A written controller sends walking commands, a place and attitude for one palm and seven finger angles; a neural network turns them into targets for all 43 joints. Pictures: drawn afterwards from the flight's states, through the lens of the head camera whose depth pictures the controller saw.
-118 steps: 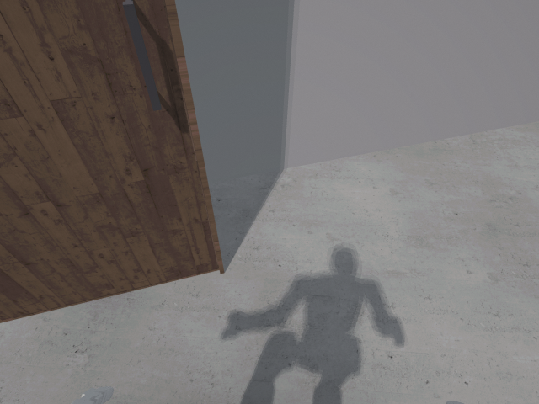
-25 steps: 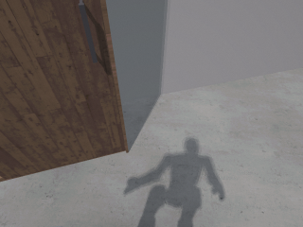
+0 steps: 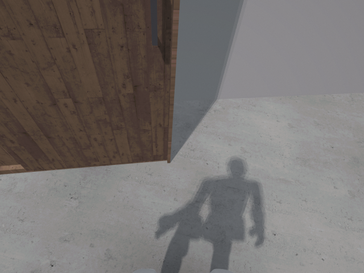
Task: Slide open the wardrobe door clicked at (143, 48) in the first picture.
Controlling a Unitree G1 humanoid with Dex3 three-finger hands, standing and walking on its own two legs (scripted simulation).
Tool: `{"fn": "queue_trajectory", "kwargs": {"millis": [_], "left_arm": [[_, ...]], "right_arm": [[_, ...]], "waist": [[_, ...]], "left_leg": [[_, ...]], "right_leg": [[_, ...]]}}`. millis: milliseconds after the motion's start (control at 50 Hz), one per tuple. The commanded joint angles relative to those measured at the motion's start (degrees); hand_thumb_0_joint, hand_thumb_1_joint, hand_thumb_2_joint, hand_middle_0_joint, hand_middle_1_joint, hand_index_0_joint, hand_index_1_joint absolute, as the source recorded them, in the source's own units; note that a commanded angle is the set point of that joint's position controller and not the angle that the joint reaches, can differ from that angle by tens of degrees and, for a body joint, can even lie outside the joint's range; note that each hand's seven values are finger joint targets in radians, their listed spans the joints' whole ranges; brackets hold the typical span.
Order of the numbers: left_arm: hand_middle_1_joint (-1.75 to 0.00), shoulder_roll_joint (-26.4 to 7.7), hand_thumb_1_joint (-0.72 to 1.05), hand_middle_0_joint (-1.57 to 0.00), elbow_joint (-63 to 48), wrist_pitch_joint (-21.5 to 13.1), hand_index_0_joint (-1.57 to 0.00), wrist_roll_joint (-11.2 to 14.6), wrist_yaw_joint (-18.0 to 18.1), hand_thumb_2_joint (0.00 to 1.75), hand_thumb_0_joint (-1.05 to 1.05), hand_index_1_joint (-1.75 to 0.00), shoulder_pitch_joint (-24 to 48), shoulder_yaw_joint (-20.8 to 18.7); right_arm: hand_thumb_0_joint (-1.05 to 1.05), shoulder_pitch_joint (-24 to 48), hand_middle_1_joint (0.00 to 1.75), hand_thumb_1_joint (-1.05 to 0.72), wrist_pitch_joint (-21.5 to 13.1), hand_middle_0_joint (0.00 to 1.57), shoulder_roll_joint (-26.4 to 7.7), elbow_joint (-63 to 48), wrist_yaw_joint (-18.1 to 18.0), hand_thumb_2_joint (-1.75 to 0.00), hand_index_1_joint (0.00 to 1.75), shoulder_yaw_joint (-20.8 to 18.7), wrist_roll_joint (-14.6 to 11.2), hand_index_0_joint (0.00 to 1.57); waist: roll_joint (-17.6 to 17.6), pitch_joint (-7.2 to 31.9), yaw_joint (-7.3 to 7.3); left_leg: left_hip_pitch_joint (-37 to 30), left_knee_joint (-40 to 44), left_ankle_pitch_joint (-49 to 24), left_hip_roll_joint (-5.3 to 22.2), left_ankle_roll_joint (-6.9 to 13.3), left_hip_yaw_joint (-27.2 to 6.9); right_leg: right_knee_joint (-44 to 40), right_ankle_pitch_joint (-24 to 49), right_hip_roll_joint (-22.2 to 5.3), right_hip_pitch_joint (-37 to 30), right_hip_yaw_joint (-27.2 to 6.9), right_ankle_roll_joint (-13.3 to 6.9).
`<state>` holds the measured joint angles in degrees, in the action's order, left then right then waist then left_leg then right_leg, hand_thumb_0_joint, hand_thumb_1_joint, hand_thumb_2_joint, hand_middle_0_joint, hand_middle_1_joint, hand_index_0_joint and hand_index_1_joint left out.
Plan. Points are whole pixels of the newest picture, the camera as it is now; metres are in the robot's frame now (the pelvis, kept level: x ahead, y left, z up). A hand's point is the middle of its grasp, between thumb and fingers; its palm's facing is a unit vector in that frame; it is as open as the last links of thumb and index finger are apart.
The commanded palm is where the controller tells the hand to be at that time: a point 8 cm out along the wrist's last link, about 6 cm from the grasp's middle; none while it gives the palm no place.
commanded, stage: turn to face it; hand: right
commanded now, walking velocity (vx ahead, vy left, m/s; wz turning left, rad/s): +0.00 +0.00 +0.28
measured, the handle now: (153, 6) +0.75 +0.13 +0.19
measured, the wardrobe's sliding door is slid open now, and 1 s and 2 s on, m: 0.00 0.00 0.00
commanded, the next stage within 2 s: take the last steps up to it in 0.20 s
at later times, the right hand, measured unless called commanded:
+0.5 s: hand out of the picture +0.06 -0.24 -0.16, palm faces -0.10 +0.98 -0.17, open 7.4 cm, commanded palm none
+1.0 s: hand (200, 219) +0.28 -0.05 -0.18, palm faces -0.37 +0.92 -0.13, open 7.4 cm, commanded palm none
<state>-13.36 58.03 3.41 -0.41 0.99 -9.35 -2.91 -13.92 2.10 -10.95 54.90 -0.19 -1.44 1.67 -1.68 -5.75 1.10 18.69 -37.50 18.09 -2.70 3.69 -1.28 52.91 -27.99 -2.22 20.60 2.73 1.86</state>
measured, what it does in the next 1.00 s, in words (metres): walks ahead, turning left: right foot, then left foot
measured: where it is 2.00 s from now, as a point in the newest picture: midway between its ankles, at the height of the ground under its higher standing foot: (139, 269)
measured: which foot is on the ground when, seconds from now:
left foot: down 0.00-0.40, up 0.42-0.92, down 0.94-1.00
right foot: up 0.00-0.38, down 0.40-0.96, up 0.98-1.00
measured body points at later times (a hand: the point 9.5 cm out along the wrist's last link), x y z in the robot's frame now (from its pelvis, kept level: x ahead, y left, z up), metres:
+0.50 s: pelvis -0.01 -0.05 +0.02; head -0.01 -0.08 +0.47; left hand -0.01 +0.20 -0.11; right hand +0.07 -0.29 -0.14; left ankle +0.00 +0.09 -0.66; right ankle -0.03 -0.15 -0.73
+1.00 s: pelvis +0.11 +0.07 -0.01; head +0.18 +0.08 +0.44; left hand -0.10 +0.21 -0.13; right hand +0.30 -0.10 -0.16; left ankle +0.14 +0.19 -0.73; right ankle -0.02 -0.13 -0.68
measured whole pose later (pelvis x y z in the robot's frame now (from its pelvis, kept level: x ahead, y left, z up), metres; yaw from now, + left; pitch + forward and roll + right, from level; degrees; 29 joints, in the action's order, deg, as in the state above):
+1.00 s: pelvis +0.11 +0.07 -0.01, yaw +17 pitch +2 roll +2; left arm -7.3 67.7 -1.2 -0.7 1.1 -29.4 -1.9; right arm -3.6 -2.3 -10.0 56.5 2.0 -2.7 1.4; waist -0.1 -6.1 -5.1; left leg 25.1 -36.5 12.6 1.5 1.8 8.0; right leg 50.1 -31.9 -10.0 8.4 4.3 2.9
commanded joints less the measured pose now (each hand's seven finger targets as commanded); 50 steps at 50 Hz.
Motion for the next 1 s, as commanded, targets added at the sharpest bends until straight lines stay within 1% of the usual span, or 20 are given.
{"fn": "queue_trajectory", "kwargs": {"millis": [0,60,260,300,340,360,380,400,440,480,520,680,780,840,880,900,920,940,960,980], "left_arm": [[-0.30,-5.26,0.90,-0.20,-4.38,-2.00,-0.20,-0.45,0.25,0.90,0.00,-0.30,-0.21,-1.67],[-0.30,-4.28,0.90,-0.20,-3.62,-1.94,-0.20,-0.60,0.38,0.90,0.00,-0.30,-1.36,-1.48],[-0.30,-2.75,0.90,-0.20,-4.76,-2.86,-0.20,0.01,1.00,0.90,0.00,-0.30,-0.58,-0.78],[-0.30,-2.21,0.90,-0.20,-3.48,-3.35,-0.20,0.07,1.13,0.90,0.00,-0.30,-4.83,-0.60],[-0.30,-2.90,0.90,-0.20,-1.82,-4.32,-0.20,-0.09,1.46,0.90,0.00,-0.30,-11.37,-0.53],[-0.30,-6.75,0.90,-0.20,-1.41,-4.74,-0.20,-0.72,1.77,0.90,0.00,-0.30,-13.77,-1.40],[-0.30,-12.79,0.90,-0.20,-2.38,-4.43,-0.20,-1.55,1.79,0.90,0.00,-0.30,-13.91,-2.61],[-0.30,-13.63,0.90,-0.20,-3.57,-4.17,-0.20,-1.36,2.00,0.90,0.00,-0.30,-11.45,-2.63],[-0.30,-8.90,0.90,-0.20,-4.64,-5.18,-0.20,-1.28,2.01,0.90,0.00,-0.30,-5.78,-1.32],[-0.30,-7.37,0.90,-0.20,-4.71,-6.23,-0.20,-1.16,1.96,0.90,0.00,-0.30,-5.96,-0.82],[-0.30,-5.80,0.90,-0.20,-3.67,-6.87,-0.20,-0.88,2.07,0.90,0.00,-0.30,-9.08,-0.40],[-0.30,-4.56,0.90,-0.20,2.02,-7.94,-0.20,-1.16,2.55,0.90,0.00,-0.30,-22.06,-0.29],[-0.30,-5.02,0.90,-0.20,4.55,-7.55,-0.20,-1.82,2.30,0.90,0.00,-0.30,-24.83,-0.68],[-0.30,-5.69,0.90,-0.20,5.20,-7.14,-0.20,-2.01,1.93,0.90,0.00,-0.30,-23.41,-1.09],[-0.30,-6.47,0.90,-0.20,5.67,-7.02,-0.20,-1.38,1.75,0.90,0.00,-0.30,-21.68,-1.48],[-0.30,-5.97,0.90,-0.20,5.76,-7.07,-0.20,-0.87,1.35,0.90,0.00,-0.30,-21.53,-1.44],[-0.30,-2.94,0.90,-0.20,5.78,-7.02,-0.20,-0.15,0.58,0.90,0.00,-0.30,-23.29,-0.90],[-0.30,1.14,0.90,-0.20,3.45,-7.20,-0.20,0.34,0.65,0.90,0.00,-0.30,-23.08,0.19],[-0.30,0.00,0.90,-0.20,1.81,-6.91,-0.20,0.46,0.90,0.90,0.00,-0.30,-17.48,-0.03],[-0.30,0.71,0.90,-0.20,2.03,-6.80,-0.20,0.54,0.45,0.90,0.00,-0.30,-15.70,-0.37]], "right_arm": [[0.00,-0.58,0.30,-0.90,-1.55,0.20,-11.66,-4.02,-1.30,-0.90,0.30,-3.54,-0.45,0.20],[0.00,-2.43,0.30,-0.90,-1.87,0.20,-10.19,-3.73,-1.44,-0.90,0.30,-3.60,-0.49,0.20],[0.00,-4.34,0.30,-0.90,-1.29,0.20,-10.62,-3.32,-1.56,-0.90,0.30,-4.45,0.27,0.20],[0.00,-2.78,0.30,-0.90,-1.11,0.20,-10.61,-3.29,-1.38,-0.90,0.30,-4.42,0.06,0.20],[0.00,-0.54,0.30,-0.90,-0.80,0.20,-9.38,-3.79,-0.84,-0.90,0.30,-4.22,-0.50,0.20],[0.00,-0.29,0.30,-0.90,-0.61,0.20,-6.73,-4.86,-0.20,-0.90,0.30,-3.64,-0.77,0.20],[0.00,1.00,0.30,-0.90,-0.43,0.20,-4.46,-6.38,0.39,-0.90,0.30,-3.55,-0.66,0.20],[0.00,4.73,0.30,-0.90,-0.30,0.20,-7.15,-7.55,0.71,-0.90,0.30,-4.42,0.35,0.20],[0.00,1.50,0.30,-0.90,-0.32,0.20,-8.38,-5.35,1.91,-0.90,0.30,-5.57,1.16,0.20],[0.00,-2.27,0.30,-0.90,-0.41,0.20,-5.91,-3.18,2.81,-0.90,0.30,-4.98,0.93,0.20],[0.00,-2.48,0.30,-0.90,-0.34,0.20,-4.75,-2.47,3.11,-0.90,0.30,-4.57,0.75,0.20],[0.00,7.18,0.30,-0.90,-0.56,0.20,-3.25,-4.13,3.76,-0.90,0.30,-3.21,0.63,0.20],[0.00,13.70,0.30,-0.90,-1.35,0.20,-1.55,-4.47,4.06,-0.90,0.30,-1.82,0.10,0.20],[0.00,13.07,0.30,-0.90,-2.23,0.20,-1.62,-3.39,3.79,-0.90,0.30,-1.88,-0.27,0.20],[0.00,4.54,0.30,-0.90,-3.24,0.20,-3.24,-0.13,3.23,-0.90,0.30,-2.60,-0.39,0.20],[0.00,-3.96,0.30,-0.90,-4.09,0.20,-5.61,2.90,2.74,-0.90,0.30,-3.24,-0.21,0.20],[0.00,-11.61,0.30,-0.90,-4.98,0.20,-10.99,5.27,1.65,-0.90,0.30,-4.49,0.04,0.20],[0.00,-17.65,0.30,-0.90,-5.17,0.20,-15.63,7.25,0.61,-0.90,0.30,-5.74,-0.45,0.20],[0.00,-17.29,0.30,-0.90,-4.71,0.20,-15.50,7.31,0.06,-0.90,0.30,-5.48,-1.29,0.20],[0.00,-12.39,0.30,-0.90,-4.81,0.20,-13.41,6.98,-0.10,-0.90,0.30,-5.12,-0.96,0.20]], "waist": [[7.64,6.16,-0.60],[8.24,9.16,-0.20],[10.13,8.72,1.25],[10.55,10.18,-0.65],[7.67,10.96,-3.66],[-2.64,9.12,-4.92],[-16.74,4.11,-5.68],[-10.65,-1.99,-5.56],[-4.39,-2.85,-0.73],[-4.18,-0.99,0.18],[-5.39,-0.88,-0.32],[-5.87,-3.45,-4.72],[-8.95,-3.21,-6.63],[-10.95,-1.52,-5.65],[-8.73,3.47,-1.37],[-5.27,9.36,2.31],[6.15,16.57,5.35],[18.27,23.89,6.14],[12.62,20.78,7.08],[14.33,17.98,5.23]], "left_leg": [[-6.76,20.12,-15.13,14.83,6.95,-21.70],[-10.28,19.56,-17.33,12.58,5.66,-18.88],[-8.87,20.32,-17.07,13.15,7.74,-23.82],[-6.10,20.24,-12.40,11.36,5.99,-22.72],[3.25,17.68,4.45,6.58,2.09,-18.79],[14.85,8.44,13.73,1.28,-0.51,-13.19],[24.93,-7.89,14.45,-4.63,-3.47,-3.10],[24.75,-17.20,10.05,0.19,-3.94,-5.53],[22.54,-25.87,1.68,1.94,-5.05,-5.58],[21.37,-31.06,-4.44,1.63,-5.62,-2.75],[22.68,-34.40,-7.99,1.67,-5.98,-1.85],[30.89,-25.09,-8.22,7.36,-7.07,0.82],[23.75,-8.77,-5.11,7.51,-5.45,5.98],[11.91,0.48,-3.33,5.17,-3.20,8.50],[-2.64,7.54,-6.15,2.58,-1.61,10.54],[-15.63,10.59,-9.89,2.38,-0.71,10.03],[-33.48,11.31,-8.76,13.90,2.88,-2.13],[-42.57,14.01,-17.22,27.83,7.76,-22.03],[-36.14,16.84,-20.70,27.88,9.14,-21.16],[-29.96,17.64,-17.78,25.20,8.23,-17.23]], "right_leg": [[11.82,5.01,-0.46,8.03,-4.83,0.26],[8.63,7.19,0.08,7.23,-3.96,0.97],[-10.68,2.64,0.86,0.98,-3.71,-0.06],[-18.91,6.26,1.62,-5.98,-2.54,-0.75],[-31.21,11.58,0.87,-19.35,-2.11,-1.55],[-38.75,-0.38,-8.11,-25.21,-12.95,-4.22],[-46.30,-14.37,-22.50,-22.28,-31.20,-8.06],[-49.66,-18.24,-27.14,-10.63,-34.13,-11.07],[-47.65,-9.36,-20.20,-7.41,-25.01,-9.19],[-45.30,-1.59,-14.08,-8.15,-13.76,-6.62],[-44.33,2.06,-12.00,-9.12,-10.27,-5.78],[-41.65,22.35,-17.06,-21.06,-8.18,-9.41],[-38.90,33.30,-16.79,-23.16,-2.56,-8.79],[-35.82,39.79,-16.64,-19.18,-0.32,-7.47],[-26.72,49.45,-15.34,-17.06,2.62,-5.78],[-17.02,48.25,-12.98,-13.53,4.54,-3.67],[-2.33,29.60,-10.25,1.54,6.42,-1.49],[16.06,-7.50,-1.41,13.76,4.93,0.02],[22.79,-7.31,-2.87,15.47,-1.49,-1.82],[24.80,-2.33,-5.26,15.65,-2.26,-2.05]]}}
